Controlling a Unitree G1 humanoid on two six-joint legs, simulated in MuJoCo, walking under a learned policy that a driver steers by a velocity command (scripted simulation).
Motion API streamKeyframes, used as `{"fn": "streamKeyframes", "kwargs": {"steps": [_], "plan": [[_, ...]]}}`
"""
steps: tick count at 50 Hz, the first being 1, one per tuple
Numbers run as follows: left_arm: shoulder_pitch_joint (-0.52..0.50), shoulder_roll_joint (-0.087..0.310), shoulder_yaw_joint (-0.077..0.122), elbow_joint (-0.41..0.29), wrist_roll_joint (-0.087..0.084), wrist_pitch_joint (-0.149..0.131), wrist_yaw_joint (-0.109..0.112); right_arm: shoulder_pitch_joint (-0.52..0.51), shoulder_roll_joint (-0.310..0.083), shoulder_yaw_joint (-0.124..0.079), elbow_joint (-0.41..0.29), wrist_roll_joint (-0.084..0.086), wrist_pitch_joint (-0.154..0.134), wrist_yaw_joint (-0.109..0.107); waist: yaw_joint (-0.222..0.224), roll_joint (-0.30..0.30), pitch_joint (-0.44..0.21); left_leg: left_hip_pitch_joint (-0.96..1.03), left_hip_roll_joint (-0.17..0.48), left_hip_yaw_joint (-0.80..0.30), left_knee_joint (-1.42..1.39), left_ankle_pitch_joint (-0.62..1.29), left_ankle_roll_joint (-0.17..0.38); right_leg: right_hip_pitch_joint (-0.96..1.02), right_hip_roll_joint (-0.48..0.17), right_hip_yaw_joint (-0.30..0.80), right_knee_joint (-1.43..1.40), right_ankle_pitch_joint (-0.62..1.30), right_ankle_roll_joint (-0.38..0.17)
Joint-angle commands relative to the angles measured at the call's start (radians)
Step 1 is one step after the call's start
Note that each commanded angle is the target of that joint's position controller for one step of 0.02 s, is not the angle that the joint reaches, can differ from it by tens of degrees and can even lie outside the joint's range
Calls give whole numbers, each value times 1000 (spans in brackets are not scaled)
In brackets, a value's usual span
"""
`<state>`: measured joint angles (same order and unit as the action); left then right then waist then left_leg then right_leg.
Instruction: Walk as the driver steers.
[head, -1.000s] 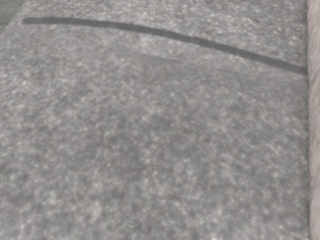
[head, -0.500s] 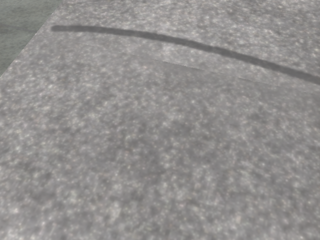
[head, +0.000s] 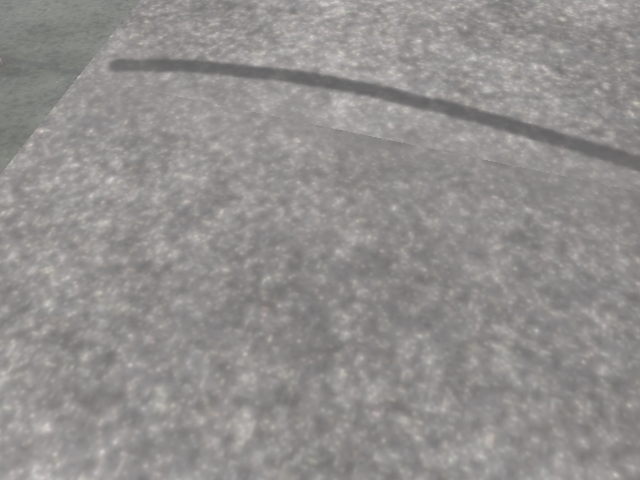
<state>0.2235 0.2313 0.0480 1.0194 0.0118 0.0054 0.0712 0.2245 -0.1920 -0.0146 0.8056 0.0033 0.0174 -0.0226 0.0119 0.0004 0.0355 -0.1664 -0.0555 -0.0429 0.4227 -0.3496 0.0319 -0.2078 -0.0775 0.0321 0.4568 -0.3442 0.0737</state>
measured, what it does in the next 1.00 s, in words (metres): walks ahead: right foot, then left foot 0.03 m higher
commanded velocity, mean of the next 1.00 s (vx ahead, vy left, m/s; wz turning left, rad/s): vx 0.30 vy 0.00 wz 0.00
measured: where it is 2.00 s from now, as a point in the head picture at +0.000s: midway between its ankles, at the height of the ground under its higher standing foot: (392, 288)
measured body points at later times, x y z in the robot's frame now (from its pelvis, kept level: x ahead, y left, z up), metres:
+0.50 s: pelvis +0.06 -0.07 -0.01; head +0.06 -0.09 +0.44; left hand +0.08 +0.22 -0.14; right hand +0.09 -0.32 -0.16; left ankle -0.01 +0.08 -0.72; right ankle +0.05 -0.17 -0.74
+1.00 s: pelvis +0.31 -0.04 +0.00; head +0.35 -0.05 +0.45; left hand +0.19 +0.19 -0.13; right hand +0.56 -0.24 -0.08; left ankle +0.43 +0.06 -0.70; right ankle +0.07 -0.17 -0.68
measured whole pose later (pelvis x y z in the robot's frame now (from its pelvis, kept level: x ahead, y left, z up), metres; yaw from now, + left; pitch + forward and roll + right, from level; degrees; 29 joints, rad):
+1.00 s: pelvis +0.31 -0.04 +0.00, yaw -1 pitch +2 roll +2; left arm 0.54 0.17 -0.02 1.08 0.02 -0.05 0.01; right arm -0.04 -0.18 -0.01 0.68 0.04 -0.06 0.04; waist 0.04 -0.01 0.05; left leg -0.57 -0.01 0.14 0.73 -0.34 0.06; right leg 0.06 -0.06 0.04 0.67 -0.51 -0.05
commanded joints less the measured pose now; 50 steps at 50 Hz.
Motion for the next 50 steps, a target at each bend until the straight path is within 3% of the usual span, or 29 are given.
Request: {"fn": "streamKeyframes", "kwargs": {"steps": [1, 8, 10, 12, 13, 15, 17, 19, 21, 22, 23, 24, 25, 26, 27, 28, 29, 31, 36, 40, 43, 45, 46, 47, 48, 49, 50], "plan": [[21, 92, 13, -4, -1, -9, 4, 3, -105, -27, -39, 1, -9, -4, 1, 39, -23, -16, 104, -126, -118, 132, 1, 19, 17, -11, -26, 131, -4], [19, 87, 7, 45, -3, -9, 4, 22, -108, -30, -4, 4, -4, -9, 3, 25, -13, -11, 89, -102, -106, 142, -2, 14, 23, -20, -35, 121, -12], [18, 74, 4, 55, -9, -6, 7, 60, -129, -38, 14, 10, 3, -15, -14, 58, -21, -3, 93, -131, -149, -185, 25, -26, 70, -80, 45, -37, -17], [-40, 71, 2, 23, -11, -21, 3, 136, -194, -60, 30, 23, 0, -16, -53, 174, 49, 3, 227, -338, -261, -514, 115, -210, 81, -101, 219, -136, -33], [-63, 67, -2, 4, -11, -38, -5, 158, -208, -66, 34, 30, -11, -16, -62, 230, 85, -14, 306, -452, -312, -537, 163, -276, 42, -57, 312, -133, -54], [-83, 93, 10, -14, -34, -67, -22, 159, -196, -70, 33, 23, -45, -18, -49, 209, 108, 61, 379, -526, -340, -416, 220, -433, -9, 9, 514, -213, -94], [-54, 96, 18, -17, -44, -83, -38, 109, -185, -71, 15, 44, -64, -18, -11, 137, 78, 108, 359, -434, -322, -284, 195, -454, -41, 19, 492, -202, -119], [-28, 60, 12, -12, -40, -88, -49, 64, -191, -77, 5, 49, -63, -15, 19, 120, 40, 41, 276, -286, -296, -142, 153, -297, -14, -40, 342, -149, -118], [168, 46, 22, 65, -28, -81, -50, 19, -183, -75, -7, 44, -51, -12, 112, 101, 2, -173, 186, -149, -186, -148, 133, 52, 69, -169, 166, 11, -103], [290, 55, 34, 123, -16, -72, -47, 24, -146, -63, -14, 30, -51, -6, 153, 35, -13, -293, 138, -107, -66, -128, 123, 231, 138, -227, 137, 48, -79], [412, 75, 45, 145, -7, -72, -48, 4, -88, -41, -26, 19, -65, 2, 211, -77, -36, -417, 74, -44, 214, 24, 80, 397, 65, -83, 79, 22, -95], [484, 170, 48, 123, -7, -80, -49, 22, 9, -13, -51, 0, -74, 14, 180, -333, -106, -544, -26, 3, 640, -235, 8, 437, -213, 362, -54, -30, -188], [378, 198, 38, 67, -1, -100, -61, 129, -18, -32, -42, 41, -86, 16, 88, -289, -112, -640, -51, -127, 827, -235, 11, 363, -361, 750, -278, -235, -358], [261, 207, 42, 54, -10, -105, -71, 50, -90, -43, -83, 87, -93, 7, 57, -246, 46, -779, 46, -111, 914, -177, 34, 242, -408, 819, -367, -613, -394], [162, 150, 20, 24, -10, -111, -74, -49, -150, -53, -111, 75, -98, 0, 47, -142, 155, -816, 112, -76, 939, -78, 46, 144, -368, 693, -348, -561, -357], [124, 116, 0, 18, 3, -111, -79, -53, -144, -56, -97, 52, -99, -2, 25, -89, 161, -778, 147, -64, 911, 28, 42, 96, -298, 533, -343, -400, -311], [129, 92, -10, 22, 11, -111, -82, -25, -143, -62, -81, 37, -98, 4, 10, -110, 141, -706, 163, -36, 860, 105, 30, 81, -215, 388, -347, -265, -268], [230, 60, -20, 52, 2, -106, -72, -20, -115, -63, -60, 34, -91, 23, 31, -115, 109, -660, 166, 19, 825, 203, 1, 122, -146, 238, -355, -74, -247], [313, 65, -34, 48, 13, -90, -42, -187, -39, -35, -115, 38, -79, 37, 60, -56, 105, -725, 180, 81, 646, 311, -49, 198, -129, 88, -357, 266, -245], [381, 61, -44, 45, 6, -83, -38, -371, -15, -11, -182, 51, -83, 56, 103, -91, 138, -669, 146, 145, 459, 319, -44, 228, -155, 55, -396, 373, -251], [397, 70, -47, 49, -9, -73, -43, -418, -22, -3, -222, 49, -92, 78, 79, -146, 131, -613, 111, 183, 371, 236, 3, 315, -176, 10, -350, 582, -247], [393, 103, -41, 47, -11, -66, -46, -396, -42, -11, -242, 35, -95, 84, 26, -222, 64, -461, 49, 230, 363, 140, 46, 341, -195, -27, -226, 1051, -243], [386, 116, -40, 39, -3, -63, -46, -311, -81, -28, -231, 33, -94, 78, -45, -268, -15, -333, 8, 239, 366, 92, 67, 358, -197, -36, -116, 1320, -238], [347, 136, -35, 33, -1, -59, -44, -136, -136, -56, -187, 46, -89, 70, -158, -272, -119, -89, -8, 211, 276, 149, 105, 303, -189, -45, 63, 1402, -216], [275, 169, -26, -11, 5, -65, -43, 70, -211, -89, -114, 56, -75, 60, -257, -248, -245, 261, 80, 58, 227, 195, 126, 104, -152, -34, 276, 1168, -182], [331, 39, -59, -52, 43, -86, -57, 219, -318, -108, -47, 41, -54, 40, -182, 137, -462, 679, 333, -278, 199, 118, 187, -195, -6, -10, 584, 239, -157], [386, -5, -65, -50, -18, -117, -79, 285, -282, -98, -21, 17, -49, 36, -165, 295, -599, 743, 500, -841, -142, -231, 323, -399, 158, 143, 845, -194, -125]]}}
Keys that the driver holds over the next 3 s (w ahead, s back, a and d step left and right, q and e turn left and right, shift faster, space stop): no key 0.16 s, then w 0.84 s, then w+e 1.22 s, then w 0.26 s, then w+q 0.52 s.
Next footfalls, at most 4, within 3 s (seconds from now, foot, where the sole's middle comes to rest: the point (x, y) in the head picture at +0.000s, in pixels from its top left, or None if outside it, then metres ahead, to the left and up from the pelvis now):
0.46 right None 0.09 -0.17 -0.76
0.96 left None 0.47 0.07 -0.73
1.50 right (417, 348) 0.77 -0.19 -0.69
1.98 left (380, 220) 1.12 -0.12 -0.65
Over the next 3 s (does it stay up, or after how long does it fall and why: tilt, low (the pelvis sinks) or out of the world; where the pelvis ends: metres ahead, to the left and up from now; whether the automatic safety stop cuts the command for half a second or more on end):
stays up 1.17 -0.42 0.14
